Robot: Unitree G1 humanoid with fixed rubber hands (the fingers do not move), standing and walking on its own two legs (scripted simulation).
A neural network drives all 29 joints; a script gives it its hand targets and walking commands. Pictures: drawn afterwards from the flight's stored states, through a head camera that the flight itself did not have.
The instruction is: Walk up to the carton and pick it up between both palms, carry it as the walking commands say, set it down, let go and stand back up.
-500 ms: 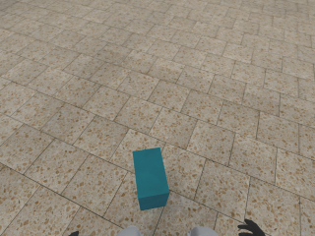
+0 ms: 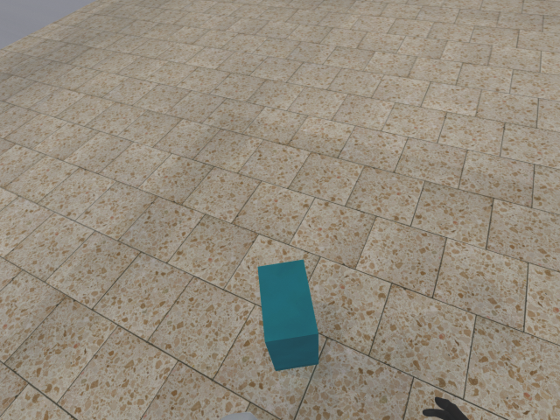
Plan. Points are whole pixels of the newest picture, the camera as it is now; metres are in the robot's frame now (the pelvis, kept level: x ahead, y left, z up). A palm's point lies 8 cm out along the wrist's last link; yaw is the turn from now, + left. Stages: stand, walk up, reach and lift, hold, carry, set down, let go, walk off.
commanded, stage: walk up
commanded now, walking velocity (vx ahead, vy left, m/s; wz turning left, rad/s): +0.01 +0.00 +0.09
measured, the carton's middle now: (289, 317) +0.51 +0.03 -0.62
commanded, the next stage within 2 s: none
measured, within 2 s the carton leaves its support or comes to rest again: neither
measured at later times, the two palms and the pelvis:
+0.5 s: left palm out of the picture +0.03 +0.29 -0.14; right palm out of the picture +0.08 -0.21 -0.12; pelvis +0.01 +0.03 +0.00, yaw +2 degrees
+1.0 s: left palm (93, 410) +0.18 +0.33 -0.11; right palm out of the picture +0.13 -0.18 -0.15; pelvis +0.10 +0.05 -0.01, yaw +4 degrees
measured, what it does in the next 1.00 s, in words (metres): walks ahead: left foot, then right foot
